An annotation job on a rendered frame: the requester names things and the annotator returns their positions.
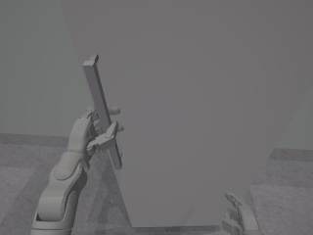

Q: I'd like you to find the handle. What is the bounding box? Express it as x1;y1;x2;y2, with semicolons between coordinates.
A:
82;53;122;169

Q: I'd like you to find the right robot hand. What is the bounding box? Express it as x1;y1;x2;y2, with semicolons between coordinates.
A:
222;191;260;235

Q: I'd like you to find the fridge door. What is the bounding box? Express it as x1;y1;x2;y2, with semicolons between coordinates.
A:
59;0;313;228

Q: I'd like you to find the robot left forearm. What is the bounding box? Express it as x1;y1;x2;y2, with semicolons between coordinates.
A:
29;151;90;235

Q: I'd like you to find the left robot hand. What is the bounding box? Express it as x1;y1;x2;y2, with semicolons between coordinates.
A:
67;103;124;162

